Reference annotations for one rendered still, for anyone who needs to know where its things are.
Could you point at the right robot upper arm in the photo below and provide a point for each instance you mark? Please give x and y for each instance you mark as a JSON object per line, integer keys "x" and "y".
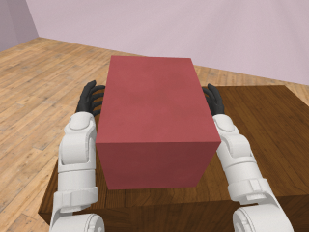
{"x": 260, "y": 218}

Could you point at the left robot forearm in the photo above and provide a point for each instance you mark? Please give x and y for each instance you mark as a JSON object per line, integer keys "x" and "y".
{"x": 76, "y": 167}

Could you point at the pedestal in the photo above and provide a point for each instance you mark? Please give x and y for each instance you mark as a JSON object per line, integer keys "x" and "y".
{"x": 276, "y": 124}

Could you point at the robot left hand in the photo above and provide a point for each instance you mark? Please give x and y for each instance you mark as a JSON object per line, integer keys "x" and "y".
{"x": 85, "y": 103}

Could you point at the right robot forearm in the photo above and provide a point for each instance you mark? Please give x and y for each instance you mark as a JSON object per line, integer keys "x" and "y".
{"x": 246, "y": 183}

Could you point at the robot right hand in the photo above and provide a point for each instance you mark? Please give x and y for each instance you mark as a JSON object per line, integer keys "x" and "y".
{"x": 214, "y": 100}

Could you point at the carton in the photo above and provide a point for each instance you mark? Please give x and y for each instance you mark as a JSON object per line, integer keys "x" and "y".
{"x": 155, "y": 129}

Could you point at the left robot upper arm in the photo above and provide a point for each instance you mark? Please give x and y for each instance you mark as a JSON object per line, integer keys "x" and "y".
{"x": 79, "y": 223}

